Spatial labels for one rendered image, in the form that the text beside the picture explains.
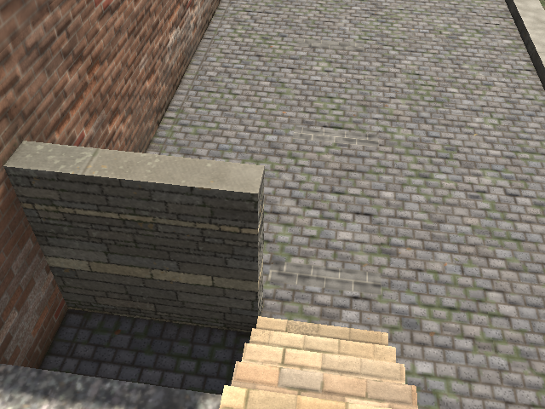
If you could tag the stairs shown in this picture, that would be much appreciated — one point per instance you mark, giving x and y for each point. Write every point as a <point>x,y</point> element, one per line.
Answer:
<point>298,365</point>

